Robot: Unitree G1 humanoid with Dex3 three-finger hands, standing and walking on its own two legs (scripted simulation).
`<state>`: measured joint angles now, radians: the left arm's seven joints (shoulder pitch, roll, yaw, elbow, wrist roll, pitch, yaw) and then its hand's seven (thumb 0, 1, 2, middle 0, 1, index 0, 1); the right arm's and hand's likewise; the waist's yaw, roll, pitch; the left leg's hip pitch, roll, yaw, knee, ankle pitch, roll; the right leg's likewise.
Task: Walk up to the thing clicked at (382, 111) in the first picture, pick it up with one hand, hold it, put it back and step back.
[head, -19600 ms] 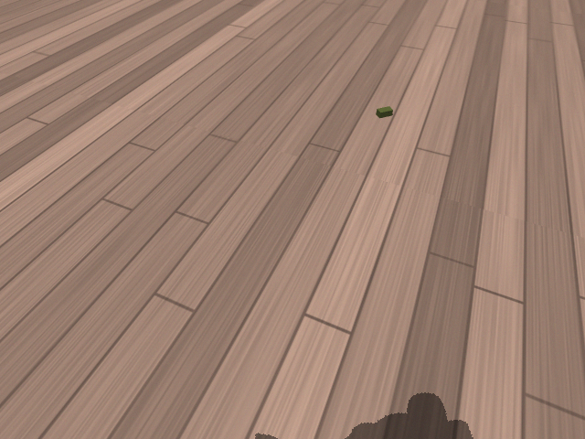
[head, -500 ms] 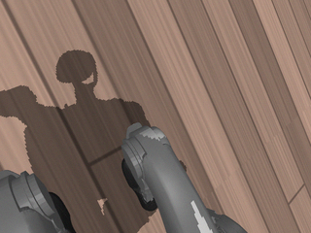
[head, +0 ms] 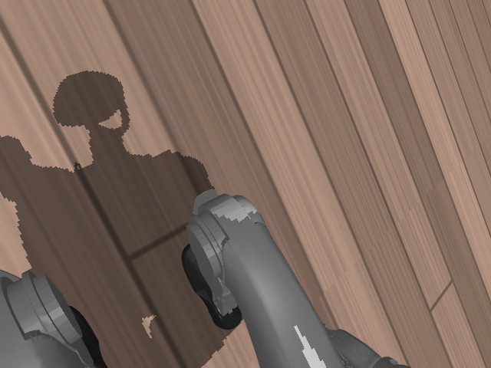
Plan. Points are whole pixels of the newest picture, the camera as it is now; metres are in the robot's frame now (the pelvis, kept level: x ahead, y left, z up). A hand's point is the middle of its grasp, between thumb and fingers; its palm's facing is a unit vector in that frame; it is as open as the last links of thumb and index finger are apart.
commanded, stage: rest palm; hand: left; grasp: from above
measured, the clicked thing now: out of the picture +0.43 +0.36 -0.30
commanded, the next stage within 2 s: close in 0.86 s
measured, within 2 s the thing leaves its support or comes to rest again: neither
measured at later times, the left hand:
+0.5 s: hand out of the picture +0.41 +0.36 -0.26, palm faces -0.24 -0.39 -0.89, open 14.4 cm
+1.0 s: hand out of the picture +0.41 +0.36 -0.27, palm faces -0.24 -0.38 -0.89, open 13.9 cm
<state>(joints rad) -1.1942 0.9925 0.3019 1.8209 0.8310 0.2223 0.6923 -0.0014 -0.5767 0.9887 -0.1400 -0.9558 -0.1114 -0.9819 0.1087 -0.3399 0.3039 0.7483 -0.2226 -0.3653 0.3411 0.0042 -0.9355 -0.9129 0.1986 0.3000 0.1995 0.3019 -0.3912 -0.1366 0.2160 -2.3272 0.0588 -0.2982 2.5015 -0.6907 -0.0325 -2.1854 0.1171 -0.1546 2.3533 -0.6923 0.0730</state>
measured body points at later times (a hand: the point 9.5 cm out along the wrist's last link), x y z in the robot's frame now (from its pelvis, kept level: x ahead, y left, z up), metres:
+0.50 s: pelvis +0.00 +0.00 +0.00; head +0.29 +0.13 +0.32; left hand +0.42 +0.38 -0.21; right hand +0.03 -0.23 -0.05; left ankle +0.07 +0.14 -0.28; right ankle +0.11 -0.12 -0.28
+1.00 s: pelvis -0.01 +0.01 +0.01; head +0.29 +0.15 +0.32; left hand +0.42 +0.38 -0.22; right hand +0.03 -0.23 -0.04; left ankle +0.07 +0.14 -0.28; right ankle +0.11 -0.12 -0.28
